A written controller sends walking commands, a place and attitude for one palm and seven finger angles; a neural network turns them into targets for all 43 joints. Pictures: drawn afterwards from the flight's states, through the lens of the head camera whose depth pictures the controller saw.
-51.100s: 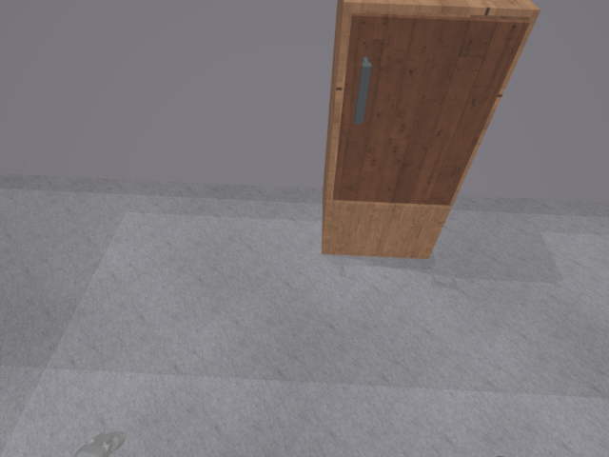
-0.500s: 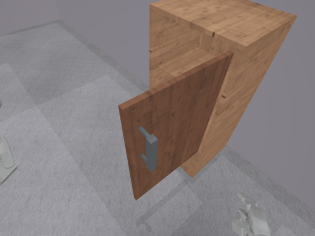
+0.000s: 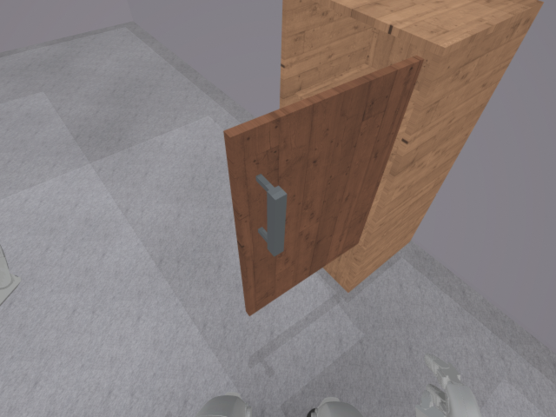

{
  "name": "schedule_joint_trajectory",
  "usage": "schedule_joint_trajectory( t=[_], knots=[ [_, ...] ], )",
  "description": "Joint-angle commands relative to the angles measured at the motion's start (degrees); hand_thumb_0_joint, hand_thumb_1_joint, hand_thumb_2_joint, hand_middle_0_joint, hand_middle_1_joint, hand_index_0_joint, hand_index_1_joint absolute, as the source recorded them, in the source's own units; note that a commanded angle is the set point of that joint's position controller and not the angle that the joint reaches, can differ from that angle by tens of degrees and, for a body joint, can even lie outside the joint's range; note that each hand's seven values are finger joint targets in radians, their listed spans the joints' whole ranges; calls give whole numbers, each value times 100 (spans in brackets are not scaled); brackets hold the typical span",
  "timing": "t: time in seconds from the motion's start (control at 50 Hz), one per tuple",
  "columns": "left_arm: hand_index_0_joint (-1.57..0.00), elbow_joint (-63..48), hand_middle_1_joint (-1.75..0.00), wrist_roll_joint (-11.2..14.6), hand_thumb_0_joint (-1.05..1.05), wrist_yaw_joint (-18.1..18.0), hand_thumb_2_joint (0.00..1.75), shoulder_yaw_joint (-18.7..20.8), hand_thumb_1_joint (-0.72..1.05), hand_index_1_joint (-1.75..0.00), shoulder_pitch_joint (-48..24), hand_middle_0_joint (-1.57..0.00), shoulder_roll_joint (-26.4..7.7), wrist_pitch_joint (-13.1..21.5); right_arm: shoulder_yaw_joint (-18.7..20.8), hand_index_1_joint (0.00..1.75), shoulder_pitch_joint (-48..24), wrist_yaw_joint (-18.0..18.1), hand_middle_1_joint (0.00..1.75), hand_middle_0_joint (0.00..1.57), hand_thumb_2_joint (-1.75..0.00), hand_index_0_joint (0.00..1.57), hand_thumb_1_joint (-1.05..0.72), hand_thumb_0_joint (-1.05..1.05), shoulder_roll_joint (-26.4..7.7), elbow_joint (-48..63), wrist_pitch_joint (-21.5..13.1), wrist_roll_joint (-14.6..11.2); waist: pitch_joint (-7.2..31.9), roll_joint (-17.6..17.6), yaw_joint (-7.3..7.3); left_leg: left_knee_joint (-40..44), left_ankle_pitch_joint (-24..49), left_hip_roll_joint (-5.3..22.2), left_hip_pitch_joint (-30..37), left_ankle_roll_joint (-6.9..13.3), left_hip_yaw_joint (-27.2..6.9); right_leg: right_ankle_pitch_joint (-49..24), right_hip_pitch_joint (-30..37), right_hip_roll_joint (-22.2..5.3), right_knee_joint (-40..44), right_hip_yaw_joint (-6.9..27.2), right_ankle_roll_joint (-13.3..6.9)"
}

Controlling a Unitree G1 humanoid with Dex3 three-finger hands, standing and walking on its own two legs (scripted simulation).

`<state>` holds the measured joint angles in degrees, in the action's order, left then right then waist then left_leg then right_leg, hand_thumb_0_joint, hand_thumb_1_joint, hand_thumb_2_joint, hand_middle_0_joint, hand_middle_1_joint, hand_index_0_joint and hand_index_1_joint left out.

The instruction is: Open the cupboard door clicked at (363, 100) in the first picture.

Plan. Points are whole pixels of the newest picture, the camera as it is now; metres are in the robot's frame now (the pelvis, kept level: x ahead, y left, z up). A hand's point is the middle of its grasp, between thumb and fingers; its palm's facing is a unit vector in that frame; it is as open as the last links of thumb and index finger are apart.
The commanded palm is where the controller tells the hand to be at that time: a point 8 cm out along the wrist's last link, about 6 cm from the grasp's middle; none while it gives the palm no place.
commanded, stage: step back with the hand held close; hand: left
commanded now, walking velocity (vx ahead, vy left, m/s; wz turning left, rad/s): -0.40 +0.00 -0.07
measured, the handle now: (269, 216) +0.43 +0.04 +0.02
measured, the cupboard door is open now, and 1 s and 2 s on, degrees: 87 87 87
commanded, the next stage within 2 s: stop stepping back and stand still in 0.28 s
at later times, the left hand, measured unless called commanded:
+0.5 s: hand out of the picture +0.09 +0.23 +0.19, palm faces +0.42 -0.82 -0.40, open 7.4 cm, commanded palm +0.03 +0.27 +0.21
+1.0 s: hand out of the picture +0.02 +0.21 +0.19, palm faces +0.36 -0.78 -0.51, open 7.4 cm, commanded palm -0.02 +0.24 +0.21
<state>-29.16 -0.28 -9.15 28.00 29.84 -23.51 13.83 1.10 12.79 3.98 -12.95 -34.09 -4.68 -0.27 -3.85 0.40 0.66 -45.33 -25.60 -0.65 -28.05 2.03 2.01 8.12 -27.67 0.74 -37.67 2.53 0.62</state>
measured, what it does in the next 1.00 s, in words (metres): walks backwards: right foot, then left foot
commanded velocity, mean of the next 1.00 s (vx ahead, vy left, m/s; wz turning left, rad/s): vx -0.01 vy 0.04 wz -0.04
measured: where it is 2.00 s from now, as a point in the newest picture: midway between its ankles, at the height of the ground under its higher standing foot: outside the picture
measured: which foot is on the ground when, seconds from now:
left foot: down 0.00-0.40, up 0.42-0.58, down 0.60-0.90, up 0.92-1.00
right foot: down 0.00-0.10, up 0.12-0.38, down 0.40-0.62, up 0.64-0.88, down 0.90-1.00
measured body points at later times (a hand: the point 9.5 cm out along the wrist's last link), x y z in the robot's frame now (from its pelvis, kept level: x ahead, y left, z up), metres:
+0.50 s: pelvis -0.13 -0.01 +0.02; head -0.10 +0.00 +0.46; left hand +0.06 +0.27 +0.21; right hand +0.06 -0.22 -0.07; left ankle -0.04 +0.10 -0.66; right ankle -0.25 -0.13 -0.71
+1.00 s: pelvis -0.20 -0.04 +0.02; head -0.21 -0.05 +0.47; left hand +0.00 +0.24 +0.22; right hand -0.11 -0.30 -0.09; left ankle -0.16 +0.09 -0.65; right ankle -0.19 -0.09 -0.71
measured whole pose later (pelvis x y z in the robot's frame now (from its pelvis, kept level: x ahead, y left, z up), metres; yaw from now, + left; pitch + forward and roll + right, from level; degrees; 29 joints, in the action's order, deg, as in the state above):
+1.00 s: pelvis -0.20 -0.04 +0.02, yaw -7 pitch -1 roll +2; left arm -23.4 0.8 -8.2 24.5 32.1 -23.1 12.0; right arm 0.6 16.6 4.0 -12.8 -40.5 -5.4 0.7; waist 1.4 0.0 -0.2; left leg -56.9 -20.1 0.1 -27.8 0.0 1.9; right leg 16.7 -14.2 0.5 -31.9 -6.5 -5.6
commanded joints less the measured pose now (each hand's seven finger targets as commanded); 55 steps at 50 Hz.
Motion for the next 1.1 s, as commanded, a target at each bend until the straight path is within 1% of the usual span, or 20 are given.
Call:
schedule_joint_trajectory(
  t=[0.0, 0.06, 0.08, 0.1, 0.14, 0.2, 0.32, 0.34, 0.38, 0.42, 0.46, 0.54, 0.58, 0.64, 0.84, 0.86, 0.88, 0.9, 0.98, 1.08],
  knots=[
    [-20, -1112, -30, 115, 0, -219, 90, 352, 90, -30, -639, -20, -1146, 267, 215, 30, -446, -8, 30, 20, -90, 20, -90, 0, -590, 674, -205, 35, 686, 1127, 156, -90, -214, -6, 1263, -128, -172, 2496, -941, -1266, 2406, 1352, -520],
    [-20, -1545, -30, 157, 0, -192, 90, 496, 90, -30, -370, -20, -1243, 349, 252, 30, -430, 61, 30, 20, -90, 20, -90, 0, -780, 776, -146, 11, 850, -407, 195, 1716, -1070, 654, 734, 249, -1128, 2623, -638, -395, 567, 408, -93],
    [-20, -1747, -30, 87, 0, -236, 90, 797, 90, -30, -302, -20, -1386, 409, 314, 30, -722, 125, 30, 20, -90, 20, -90, 0, -949, 878, -206, 69, 904, -2148, 79, 3347, -2429, 1751, -1021, 723, -2405, 2083, 744, 366, -1940, -204, 110],
    [-20, -1985, -30, 49, 0, -272, 90, 890, 90, -30, -368, -20, -1379, 367, 297, 30, -779, 122, 30, 20, -90, 20, -90, 0, -695, 904, -371, 153, 1141, -2531, 23, 4210, -2374, 2521, -1919, 1061, -3210, 2041, 1503, 710, -4315, -81, 151],
    [-20, -2708, -30, 165, 0, -274, 90, 1058, 90, -30, -854, -20, -1682, 468, 399, 30, -701, 54, 30, 20, -90, 20, -90, 0, -524, 704, -597, 126, 1430, -1164, -26, 3252, -240, 2207, -284, 730, -2110, 2159, 474, 409, -4486, 285, 83],
    [-20, -1629, -30, 337, 0, -304, 90, 896, 90, -30, 480, -20, -1191, 210, 505, 30, -867, -89, 30, 20, -90, 20, -90, 0, -595, 637, -701, -41, 1612, -1359, -172, 2978, -120, 1785, 535, 355, -673, 2226, 630, 396, -3558, -436, 71],
    [-20, -1231, -30, 462, 0, -122, 90, 303, 90, -30, -590, -20, -865, 212, 257, 30, -702, -115, 30, 20, -90, 20, -90, 0, -561, 285, -724, 111, 956, -1564, -39, 3560, -412, 1679, 631, -295, -499, 2865, 1460, 359, 437, -735, -255],
    [-20, -1195, -30, 431, 0, -92, 90, 236, 90, -30, -742, -20, -882, 245, 279, 30, -682, -148, 30, 20, -90, 20, -90, 0, -523, 250, -713, 96, 971, -940, -108, 2748, -315, 1389, 905, -534, -210, 2751, 1203, -1, 1543, -274, -485],
    [-20, -1494, -30, 255, 0, -124, 90, 283, 90, -30, -1234, -20, -1483, 371, 260, 30, -717, -165, 30, 20, -90, 20, -90, 0, -389, 158, -656, -2, 731, 1206, -192, -1228, 270, 225, 1033, -731, 2, 1888, -611, -2292, 3215, 3037, -1364],
    [-20, -1829, -30, 154, 0, -201, 90, 820, 90, -30, -1205, -20, -2119, 485, 41, 30, -882, -250, 30, 20, -90, 20, -90, 0, -398, 438, -731, 147, 999, 1127, -249, -1997, 69, 295, -372, -644, -130, -1643, 992, -2301, 2377, 2158, -1408],
    [-20, -1407, -30, 175, 0, -88, 90, 296, 90, -30, -794, -20, -1267, 211, 12, 30, -872, -36, 30, 20, -90, 20, -90, 0, -343, 685, -668, -84, 1046, 1425, -105, -1381, 316, 37, -623, -438, 0, -4109, 2315, -1387, 1210, 842, -809],
    [-20, -1170, -30, 310, 0, -120, 90, 525, 90, -30, -52, -20, -1117, 50, -69, 30, -652, 113, 30, 20, -90, 20, -90, 0, -427, 561, -642, -84, 1518, -308, 112, 2260, 2590, -251, 1847, -103, 549, -3530, 2201, -705, 9, -15, -229],
    [-20, -1403, -30, 291, 0, -107, 90, 551, 90, -30, 16, -20, -1246, 122, 120, 30, -379, -6, 30, 20, -90, 20, -90, 0, -685, 668, -677, -84, 1733, -1282, 66, 1876, 6021, 1492, 3613, 542, -1210, 1243, 328, -148, -1405, -246, 45],
    [-20, -1277, -30, 297, 0, -68, 90, 673, 90, -30, 116, -20, -1274, 154, 135, 30, -385, -77, 30, 20, -90, 20, -90, 0, -604, 591, -705, 68, 1076, -973, 66, 2686, 4541, 1748, 2501, 577, -1675, 2366, 157, -71, -1493, -261, 27],
    [-20, -747, -30, 140, 0, -151, 90, 592, 90, -30, 503, -20, -1175, 56, 168, 30, -557, 132, 30, 20, -90, 20, -90, 0, -664, 699, -473, 52, 461, -997, -52, 2890, -1703, 1016, -1013, 189, -422, 1735, 3071, -56, 588, -865, -227],
    [-20, -605, -30, 109, 0, -140, 90, 558, 90, -30, 386, -20, -1184, 38, 213, 30, -499, 135, 30, 20, -90, 20, -90, 0, -625, 672, -412, 56, 333, -135, -62, 1696, -1385, 601, -1035, 35, -136, 2214, 2766, -459, 1471, -75, -454],
    [-20, -528, -30, 101, 0, -132, 90, 615, 90, -30, 226, -20, -1347, -15, 236, 30, -564, 106, 30, 20, -90, 20, -90, 0, -617, 719, -351, 49, 227, 1207, -62, -359, -740, 84, -1021, -98, 62, 3736, 1805, -1738, 2776, 2252, -999],
    [-20, -601, -30, 179, 0, -98, 90, 475, 90, -30, -255, -20, -1319, 29, 227, 30, -631, 86, 30, 20, -90, 20, -90, 0, -732, 630, -396, 123, -203, 1347, -59, -1542, -160, 86, -1221, -183, -261, 3508, 1157, -2446, 3323, 3151, -1246],
    [-20, -300, -30, 127, 0, -9, 90, 139, 90, -30, -797, -20, -1034, 230, 187, 30, -345, 33, 30, 20, -90, 20, -90, 0, -643, 328, -442, 46, 351, 299, 125, -1879, 1155, 317, -501, -295, -161, 2169, 1009, -1673, 2764, 1208, -717],
    [-20, -276, -30, 73, 0, -90, 90, 75, 90, -30, -778, -20, -1051, 363, 178, 30, -482, 138, 30, 20, -90, 20, -90, 0, -597, 343, -555, 44, 311, 599, -31, -238, 1129, 195, 35, -158, 235, 1109, 1398, -1438, 2743, 590, -349]
  ],
)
